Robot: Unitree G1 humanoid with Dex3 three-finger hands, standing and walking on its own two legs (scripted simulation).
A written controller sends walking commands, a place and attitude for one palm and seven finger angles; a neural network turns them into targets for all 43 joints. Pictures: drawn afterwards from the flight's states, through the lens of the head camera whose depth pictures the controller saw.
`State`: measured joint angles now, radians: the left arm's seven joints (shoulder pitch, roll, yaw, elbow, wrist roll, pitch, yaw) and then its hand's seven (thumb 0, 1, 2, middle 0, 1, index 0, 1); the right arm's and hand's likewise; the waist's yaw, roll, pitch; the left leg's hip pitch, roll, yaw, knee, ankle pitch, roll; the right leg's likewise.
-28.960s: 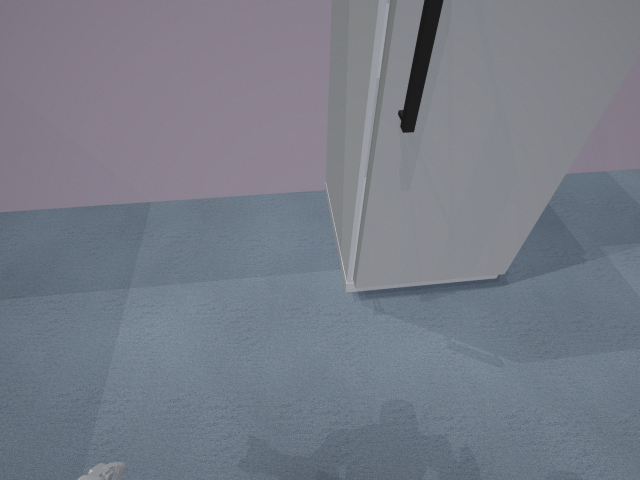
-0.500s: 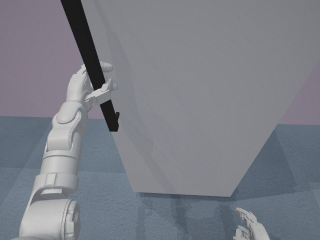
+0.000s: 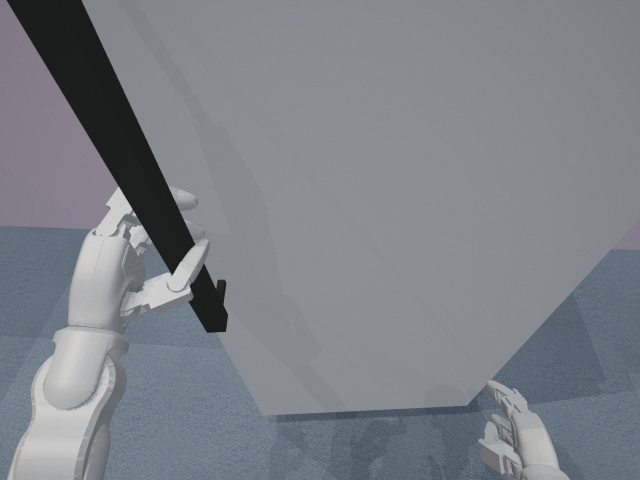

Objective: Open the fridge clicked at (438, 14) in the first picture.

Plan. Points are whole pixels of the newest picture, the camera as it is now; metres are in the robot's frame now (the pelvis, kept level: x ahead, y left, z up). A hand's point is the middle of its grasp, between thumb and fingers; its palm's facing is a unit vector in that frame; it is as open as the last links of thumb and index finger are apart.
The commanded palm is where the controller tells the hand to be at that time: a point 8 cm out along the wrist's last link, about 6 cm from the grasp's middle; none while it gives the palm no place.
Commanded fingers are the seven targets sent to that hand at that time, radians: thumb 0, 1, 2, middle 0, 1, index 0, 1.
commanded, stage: walk backward, drawing the door open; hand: left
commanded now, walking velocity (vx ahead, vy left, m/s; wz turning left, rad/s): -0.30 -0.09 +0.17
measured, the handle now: (164, 192) +0.33 +0.17 +0.23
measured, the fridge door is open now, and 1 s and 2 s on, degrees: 6 21 61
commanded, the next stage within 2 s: none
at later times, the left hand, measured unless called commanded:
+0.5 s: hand (186, 297) +0.25 +0.14 +0.17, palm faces +0.24 -0.93 -0.27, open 7.1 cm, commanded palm +0.20 +0.19 +0.18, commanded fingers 0.00 0.90 0.90 -0.45 -1.40 -0.45 -1.40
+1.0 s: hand (211, 410) +0.16 +0.10 +0.17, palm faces +0.46 -0.85 -0.27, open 7.1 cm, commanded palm +0.10 +0.13 +0.18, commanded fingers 0.00 0.90 0.90 -0.45 -1.40 -0.45 -1.40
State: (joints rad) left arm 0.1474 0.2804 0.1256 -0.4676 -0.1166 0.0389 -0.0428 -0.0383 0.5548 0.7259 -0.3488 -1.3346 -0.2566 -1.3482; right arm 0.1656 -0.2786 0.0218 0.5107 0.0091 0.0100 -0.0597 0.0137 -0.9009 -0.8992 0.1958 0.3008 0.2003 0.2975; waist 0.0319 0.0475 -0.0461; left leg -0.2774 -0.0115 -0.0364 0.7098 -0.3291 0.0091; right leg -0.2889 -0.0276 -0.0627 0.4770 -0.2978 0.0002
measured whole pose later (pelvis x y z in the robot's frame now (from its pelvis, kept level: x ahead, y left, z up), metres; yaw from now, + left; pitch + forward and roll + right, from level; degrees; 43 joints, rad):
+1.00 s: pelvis -0.06 -0.13 +0.00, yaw +18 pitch -1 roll +3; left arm 0.20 0.23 0.11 -0.48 -0.02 -0.03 0.11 -0.06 0.58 0.79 -0.46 -1.40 -0.20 -1.35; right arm 0.14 -0.17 0.02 0.58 -0.03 -0.06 -0.05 0.01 -0.90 -0.90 0.20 0.30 0.20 0.30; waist -0.03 0.01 0.08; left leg -0.46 -0.01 0.02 1.02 -0.46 -0.04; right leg -0.36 -0.01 -0.11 0.51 -0.15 -0.11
